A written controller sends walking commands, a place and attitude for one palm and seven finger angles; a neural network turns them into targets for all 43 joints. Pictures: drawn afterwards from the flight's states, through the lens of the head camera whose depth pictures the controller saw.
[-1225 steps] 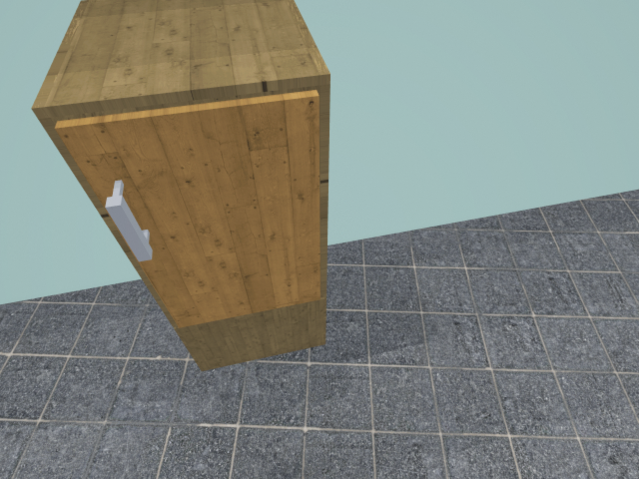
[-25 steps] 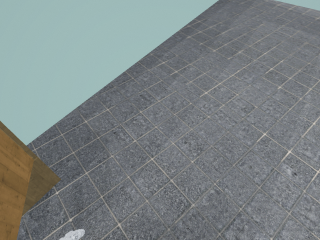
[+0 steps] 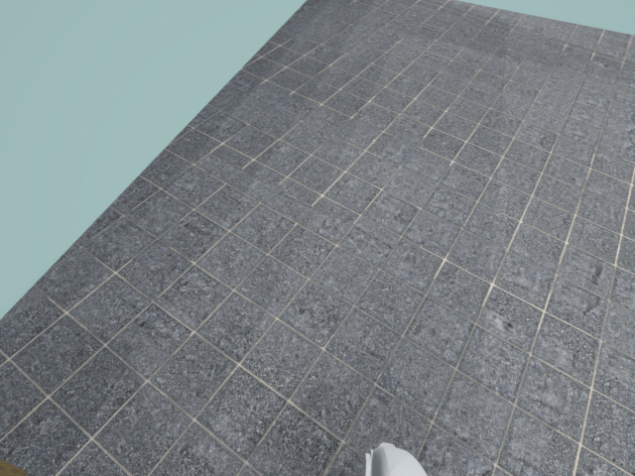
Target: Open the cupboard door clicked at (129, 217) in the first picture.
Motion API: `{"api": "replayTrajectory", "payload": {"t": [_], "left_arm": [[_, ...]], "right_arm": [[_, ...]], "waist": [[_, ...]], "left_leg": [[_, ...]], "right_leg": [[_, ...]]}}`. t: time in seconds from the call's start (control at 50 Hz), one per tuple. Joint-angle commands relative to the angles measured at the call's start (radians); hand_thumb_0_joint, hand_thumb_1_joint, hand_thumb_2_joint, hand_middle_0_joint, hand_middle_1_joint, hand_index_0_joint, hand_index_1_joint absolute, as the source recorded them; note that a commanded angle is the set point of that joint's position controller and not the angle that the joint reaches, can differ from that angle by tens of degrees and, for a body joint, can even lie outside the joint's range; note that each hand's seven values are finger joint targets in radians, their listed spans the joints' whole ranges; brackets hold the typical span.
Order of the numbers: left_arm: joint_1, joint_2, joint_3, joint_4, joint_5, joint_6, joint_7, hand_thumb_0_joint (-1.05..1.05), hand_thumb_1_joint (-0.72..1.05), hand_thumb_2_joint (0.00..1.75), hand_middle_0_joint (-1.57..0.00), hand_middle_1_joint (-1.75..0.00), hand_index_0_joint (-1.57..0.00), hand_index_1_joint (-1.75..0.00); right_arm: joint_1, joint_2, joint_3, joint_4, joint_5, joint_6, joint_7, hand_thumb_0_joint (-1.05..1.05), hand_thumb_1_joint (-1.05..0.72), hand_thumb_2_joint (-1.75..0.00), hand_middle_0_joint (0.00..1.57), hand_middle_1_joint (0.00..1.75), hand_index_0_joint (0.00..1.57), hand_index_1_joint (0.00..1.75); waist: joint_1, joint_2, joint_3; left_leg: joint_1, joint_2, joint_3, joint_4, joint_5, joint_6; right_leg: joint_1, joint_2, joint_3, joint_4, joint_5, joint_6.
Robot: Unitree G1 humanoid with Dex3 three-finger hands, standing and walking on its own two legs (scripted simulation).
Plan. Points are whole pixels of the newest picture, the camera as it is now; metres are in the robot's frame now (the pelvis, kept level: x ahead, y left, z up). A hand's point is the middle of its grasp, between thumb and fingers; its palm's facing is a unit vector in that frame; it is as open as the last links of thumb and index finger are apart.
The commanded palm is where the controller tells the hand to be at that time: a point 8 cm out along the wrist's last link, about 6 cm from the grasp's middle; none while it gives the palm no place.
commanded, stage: walk to a spot facing it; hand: left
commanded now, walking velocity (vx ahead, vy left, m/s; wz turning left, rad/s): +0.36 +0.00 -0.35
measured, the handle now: out of the picture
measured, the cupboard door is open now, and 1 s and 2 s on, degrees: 47 47 47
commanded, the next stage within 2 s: turn to face it in 0.90 s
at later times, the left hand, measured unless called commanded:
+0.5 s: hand (250, 381) +0.28 +0.12 -0.17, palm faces -0.05 -0.98 -0.20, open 7.1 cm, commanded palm none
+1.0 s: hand (310, 248) +0.56 +0.04 -0.18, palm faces -0.11 -0.97 -0.21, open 7.4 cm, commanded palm none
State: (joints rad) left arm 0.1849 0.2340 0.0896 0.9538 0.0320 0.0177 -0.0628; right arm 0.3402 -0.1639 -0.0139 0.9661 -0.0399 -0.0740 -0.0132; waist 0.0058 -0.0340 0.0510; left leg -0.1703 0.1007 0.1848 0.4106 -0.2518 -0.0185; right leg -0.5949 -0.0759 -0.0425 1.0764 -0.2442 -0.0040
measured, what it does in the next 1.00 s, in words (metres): walks ahead: right foot, then left foot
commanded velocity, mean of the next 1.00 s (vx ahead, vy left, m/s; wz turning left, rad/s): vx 0.34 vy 0.00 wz -0.08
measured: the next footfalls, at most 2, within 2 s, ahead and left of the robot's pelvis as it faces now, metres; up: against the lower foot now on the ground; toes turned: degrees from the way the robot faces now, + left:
right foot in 0.20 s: +0.19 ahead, -0.16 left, +0.00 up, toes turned -10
left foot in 0.58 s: +0.41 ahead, +0.05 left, +0.00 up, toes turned +1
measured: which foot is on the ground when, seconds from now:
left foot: down 0.00-0.18, up 0.20-0.56, down 0.58-0.94, up 0.96-1.00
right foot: up 0.00-0.18, down 0.20-0.60, up 0.62-0.92, down 0.94-1.00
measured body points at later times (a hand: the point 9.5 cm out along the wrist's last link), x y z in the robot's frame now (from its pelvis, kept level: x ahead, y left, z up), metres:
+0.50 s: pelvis +0.22 -0.07 +0.00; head +0.25 -0.07 +0.45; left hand +0.28 +0.17 -0.16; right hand +0.26 -0.31 -0.15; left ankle +0.32 +0.06 -0.71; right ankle +0.16 -0.15 -0.74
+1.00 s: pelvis +0.44 -0.13 -0.02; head +0.47 -0.15 +0.43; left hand +0.56 +0.09 -0.16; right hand +0.35 -0.36 -0.18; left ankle +0.37 +0.03 -0.71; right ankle +0.48 -0.24 -0.75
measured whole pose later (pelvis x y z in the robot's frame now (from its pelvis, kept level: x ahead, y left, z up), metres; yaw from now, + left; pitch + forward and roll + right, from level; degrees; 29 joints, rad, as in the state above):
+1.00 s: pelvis +0.44 -0.13 -0.02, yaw -8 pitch +0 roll +1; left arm 0.17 0.18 0.06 1.00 0.02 -0.06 -0.03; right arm 0.37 -0.19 -0.05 1.12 -0.02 0.00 0.01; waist -0.02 0.02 0.06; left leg -0.25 0.10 0.09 0.89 -0.51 -0.02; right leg -0.38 -0.07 -0.12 0.65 -0.26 -0.03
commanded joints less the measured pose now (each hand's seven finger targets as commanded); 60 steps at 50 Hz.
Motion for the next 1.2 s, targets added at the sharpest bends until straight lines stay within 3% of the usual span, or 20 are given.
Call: {"api": "replayTrajectory", "payload": {"t": [0.0, 0.08, 0.12, 0.14, 0.16, 0.18, 0.28, 0.48, 0.52, 0.54, 0.56, 0.58, 0.64, 0.72, 0.86, 0.88, 0.92, 0.94, 1.04, 1.18], "left_arm": [[-0.159, -0.013, -0.022, -0.115, -0.001, -0.024, -0.007, 0.0, 0.9, 0.9, -0.2, -0.3, -0.2, -0.3], [-0.187, 0.01, -0.016, -0.115, -0.002, -0.027, 0.001, 0.0, 0.9, 0.9, -0.2, -0.3, -0.2, -0.3], [-0.036, 0.048, -0.002, -0.063, -0.001, -0.037, 0.009, 0.0, 0.9, 0.9, -0.2, -0.3, -0.2, -0.3], [0.144, 0.109, 0.015, -0.003, 0.002, -0.052, 0.019, 0.0, 0.9, 0.9, -0.2, -0.3, -0.2, -0.3], [0.318, 0.242, 0.053, 0.043, 0.002, -0.06, 0.039, 0.0, 0.9, 0.9, -0.2, -0.3, -0.2, -0.3], [0.321, 0.272, 0.051, 0.05, -0.027, -0.053, 0.052, 0.0, 0.9, 0.9, -0.2, -0.3, -0.2, -0.3], [0.039, 0.085, 0.002, -0.002, -0.013, -0.074, 0.074, 0.0, 0.9, 0.9, -0.2, -0.3, -0.2, -0.3], [0.124, 0.093, 0.0, 0.074, -0.013, -0.099, 0.06, 0.0, 0.9, 0.9, -0.2, -0.3, -0.2, -0.3], [0.111, 0.097, 0.0, 0.075, -0.018, -0.096, 0.061, 0.0, 0.9, 0.9, -0.2, -0.3, -0.2, -0.3], [0.108, 0.074, -0.004, 0.064, -0.02, -0.094, 0.057, 0.0, 0.9, 0.9, -0.2, -0.3, -0.2, -0.3], [0.136, 0.029, -0.012, 0.042, -0.025, -0.095, 0.049, 0.0, 0.9, 0.9, -0.2, -0.3, -0.2, -0.3], [0.065, 0.03, -0.027, -0.004, -0.02, -0.102, 0.044, 0.0, 0.9, 0.9, -0.2, -0.3, -0.2, -0.3], [-0.017, 0.032, -0.01, 0.003, -0.009, -0.084, 0.038, 0.0, 0.9, 0.9, -0.2, -0.3, -0.2, -0.3], [0.04, -0.012, -0.019, 0.014, -0.006, -0.047, 0.019, 0.0, 0.9, 0.9, -0.2, -0.3, -0.2, -0.3], [0.071, 0.011, -0.007, 0.028, -0.003, -0.054, 0.021, 0.0, 0.9, 0.9, -0.2, -0.3, -0.2, -0.3], [0.131, 0.045, 0.001, 0.049, -0.002, -0.062, 0.027, 0.0, 0.9, 0.9, -0.2, -0.3, -0.2, -0.3], [0.355, 0.226, 0.041, 0.109, -0.006, -0.075, 0.047, 0.0, 0.9, 0.9, -0.2, -0.3, -0.2, -0.3], [0.336, 0.211, 0.032, 0.103, -0.014, -0.073, 0.059, 0.0, 0.9, 0.9, -0.2, -0.3, -0.2, -0.3], [0.131, 0.045, -0.019, 0.072, -0.007, -0.095, 0.079, 0.0, 0.9, 0.9, -0.2, -0.3, -0.2, -0.3], [0.092, 0.085, -0.009, 0.062, -0.015, -0.077, 0.085, 0.0, 0.9, 0.9, -0.2, -0.3, -0.2, -0.3]], "right_arm": [[0.12, -0.167, -0.049, 0.007, 0.001, -0.007, -0.005, 0.0, -0.9, -0.9, 0.2, 0.3, 0.2, 0.3], [0.135, -0.164, -0.046, 0.031, -0.005, 0.006, -0.001, 0.0, -0.9, -0.9, 0.2, 0.3, 0.2, 0.3], [0.11, -0.174, -0.045, 0.038, 0.001, 0.013, -0.002, 0.0, -0.9, -0.9, 0.2, 0.3, 0.2, 0.3], [0.087, -0.16, -0.042, 0.035, 0.014, 0.012, 0.006, 0.0, -0.9, -0.9, 0.2, 0.3, 0.2, 0.3], [0.084, -0.086, -0.028, -0.003, 0.035, 0.007, 0.012, 0.0, -0.9, -0.9, 0.2, 0.3, 0.2, 0.3], [0.0, -0.111, -0.037, -0.037, 0.034, 0.014, 0.009, 0.0, -0.9, -0.9, 0.2, 0.3, 0.2, 0.3], [0.04, -0.057, -0.044, 0.044, 0.013, 0.041, 0.01, 0.0, -0.9, -0.9, 0.2, 0.3, 0.2, 0.3], [-0.173, -0.065, -0.055, -0.036, 0.013, 0.026, 0.041, 0.0, -0.9, -0.9, 0.2, 0.3, 0.2, 0.3], [-0.086, -0.099, -0.059, -0.003, 0.009, 0.015, 0.032, 0.0, -0.9, -0.9, 0.2, 0.3, 0.2, 0.3], [0.03, -0.15, -0.072, 0.035, 0.003, 0.007, 0.023, 0.0, -0.9, -0.9, 0.2, 0.3, 0.2, 0.3], [0.177, -0.257, -0.096, 0.065, -0.016, 0.003, 0.01, 0.0, -0.9, -0.9, 0.2, 0.3, 0.2, 0.3], [0.254, -0.296, -0.098, 0.073, -0.009, 0.015, 0.001, 0.0, -0.9, -0.9, 0.2, 0.3, 0.2, 0.3], [0.07, -0.173, -0.066, 0.029, -0.001, 0.007, -0.003, 0.0, -0.9, -0.9, 0.2, 0.3, 0.2, 0.3], [-0.015, -0.161, -0.059, 0.032, 0.006, -0.005, -0.002, 0.0, -0.9, -0.9, 0.2, 0.3, 0.2, 0.3], [-0.01, -0.169, -0.067, 0.059, 0.006, 0.023, 0.011, 0.0, -0.9, -0.9, 0.2, 0.3, 0.2, 0.3], [-0.009, -0.15, -0.063, 0.063, 0.01, 0.025, 0.014, 0.0, -0.9, -0.9, 0.2, 0.3, 0.2, 0.3], [-0.027, -0.062, -0.045, 0.017, 0.028, 0.027, 0.024, 0.0, -0.9, -0.9, 0.2, 0.3, 0.2, 0.3], [-0.079, -0.097, -0.051, 0.003, 0.025, 0.028, 0.018, 0.0, -0.9, -0.9, 0.2, 0.3, 0.2, 0.3], [-0.029, -0.019, -0.035, 0.066, 0.022, 0.046, 0.016, 0.0, -0.9, -0.9, 0.2, 0.3, 0.2, 0.3], [-0.081, -0.029, -0.032, 0.022, 0.023, 0.064, 0.034, 0.0, -0.9, -0.9, 0.2, 0.3, 0.2, 0.3]], "waist": [[-0.054, 0.17, 0.015], [-0.046, 0.194, 0.03], [0.036, 0.118, -0.049], [0.119, 0.016, -0.138], [0.178, -0.286, -0.259], [0.169, -0.224, -0.198], [-0.02, -0.098, -0.081], [-0.003, -0.034, 0.024], [-0.06, 0.01, -0.004], [-0.108, 0.093, -0.071], [-0.149, 0.273, -0.181], [-0.174, 0.297, -0.179], [-0.089, 0.166, -0.003], [-0.011, 0.17, -0.005], [0.025, 0.108, -0.003], [0.052, 0.064, -0.016], [0.146, -0.345, -0.105], [0.141, -0.275, -0.083], [-0.004, -0.1, -0.065], [-0.017, -0.11, -0.043]], "left_leg": [[0.046, 0.225, -0.076, -0.226, 0.118, 0.113], [0.025, 0.245, -0.042, -0.179, 0.146, 0.102], [-0.014, 0.206, 0.01, 0.033, 0.313, 0.069], [-0.165, 0.143, 0.07, 0.277, 0.314, 0.03], [-0.465, -0.01, 0.109, 0.643, -0.196, -0.019], [-0.561, -0.016, -0.062, 0.834, -0.38, -0.009], [-0.356, 0.082, -0.133, 0.632, -0.136, -0.028], [-0.253, 0.006, -0.084, 0.2, 0.055, -0.01], [-0.055, -0.03, -0.061, 0.094, 0.082, 0.009], [0.156, 0.02, -0.146, 0.048, 0.054, 0.053], [0.379, 0.261, -0.462, -0.005, 0.007, 0.163], [0.402, 0.399, -0.665, -0.106, 0.032, 0.254], [0.063, 0.336, -0.52, -0.22, -0.133, 0.196], [-0.059, 0.215, -0.21, -0.25, -0.029, 0.139], [-0.129, 0.142, -0.109, -0.112, -0.172, 0.095], [-0.18, 0.093, -0.073, 0.003, -0.168, 0.065], [-0.486, -0.076, 0.014, 0.554, -0.398, 0.005], [-0.534, -0.026, -0.107, 0.719, -0.368, 0.015], [-0.356, 0.034, -0.139, 0.559, -0.143, -0.01], [-0.219, -0.032, -0.038, 0.215, 0.051, -0.002]], "right_leg": [[-0.005, -0.013, -0.046, -0.254, 0.049, -0.002], [0.16, 0.019, -0.076, -0.399, 0.027, -0.024], [0.428, 0.07, -0.109, -0.501, 0.028, -0.052], [0.714, 0.023, -0.026, -0.544, -0.015, -0.096], [0.97, -0.282, 0.419, -0.672, -0.081, -0.207], [0.868, -0.381, 0.597, -0.807, 0.015, -0.262], [0.453, -0.205, 0.183, -0.822, 0.186, -0.199], [0.463, -0.18, 0.166, -0.84, 0.106, -0.169], [0.409, -0.135, 0.107, -0.693, 0.225, -0.137], [0.294, -0.073, 0.053, -0.482, 0.268, -0.099], [0.074, 0.045, -0.052, -0.168, 0.03, -0.045], [-0.061, 0.096, -0.015, 0.092, -0.302, -0.032], [-0.118, -0.03, 0.081, 0.231, -0.131, -0.022], [0.059, -0.062, 0.015, -0.105, -0.03, 0.003], [0.39, 0.031, -0.114, -0.49, 0.049, 0.01], [0.492, 0.024, -0.073, -0.549, 0.006, -0.008], [0.754, -0.354, 0.489, -0.853, -0.253, -0.175], [0.706, -0.383, 0.556, -0.904, -0.277, -0.221], [0.482, -0.272, 0.052, -0.805, 0.409, -0.151], [0.504, -0.23, -0.128, -0.655, 0.563, -0.073]]}}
